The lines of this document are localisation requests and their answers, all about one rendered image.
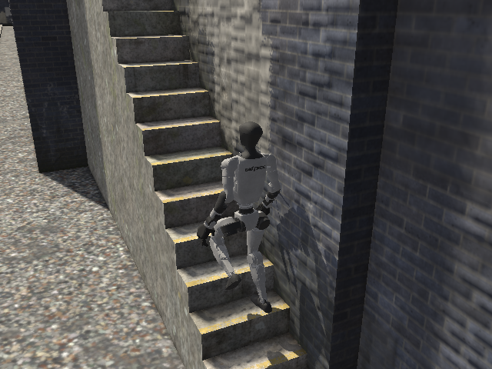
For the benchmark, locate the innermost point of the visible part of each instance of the robot right shin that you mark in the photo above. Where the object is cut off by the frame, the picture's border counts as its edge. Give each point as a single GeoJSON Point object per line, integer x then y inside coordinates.
{"type": "Point", "coordinates": [258, 276]}

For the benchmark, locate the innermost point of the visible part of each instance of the left robot forearm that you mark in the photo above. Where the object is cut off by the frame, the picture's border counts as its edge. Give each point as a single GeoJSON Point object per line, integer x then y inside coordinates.
{"type": "Point", "coordinates": [217, 211]}

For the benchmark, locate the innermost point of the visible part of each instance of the right robot upper arm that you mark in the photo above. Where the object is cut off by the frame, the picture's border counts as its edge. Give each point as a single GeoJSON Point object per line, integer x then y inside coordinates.
{"type": "Point", "coordinates": [272, 173]}

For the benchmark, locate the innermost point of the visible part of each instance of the left robot upper arm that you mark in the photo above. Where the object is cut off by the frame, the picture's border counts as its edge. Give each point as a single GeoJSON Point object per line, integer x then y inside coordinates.
{"type": "Point", "coordinates": [228, 166]}

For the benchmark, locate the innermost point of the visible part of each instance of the left robot foot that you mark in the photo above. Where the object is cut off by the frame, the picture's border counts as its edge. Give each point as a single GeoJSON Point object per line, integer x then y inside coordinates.
{"type": "Point", "coordinates": [233, 282]}

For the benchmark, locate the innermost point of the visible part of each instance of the left robot hand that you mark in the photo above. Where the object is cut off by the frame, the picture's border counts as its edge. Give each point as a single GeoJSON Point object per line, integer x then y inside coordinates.
{"type": "Point", "coordinates": [203, 233]}

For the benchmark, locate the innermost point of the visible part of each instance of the right robot hand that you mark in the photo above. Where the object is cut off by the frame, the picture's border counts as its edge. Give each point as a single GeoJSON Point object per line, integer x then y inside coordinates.
{"type": "Point", "coordinates": [261, 207]}

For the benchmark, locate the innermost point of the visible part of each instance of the right robot forearm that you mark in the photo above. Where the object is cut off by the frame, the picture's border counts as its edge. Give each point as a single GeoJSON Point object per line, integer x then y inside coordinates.
{"type": "Point", "coordinates": [269, 198]}

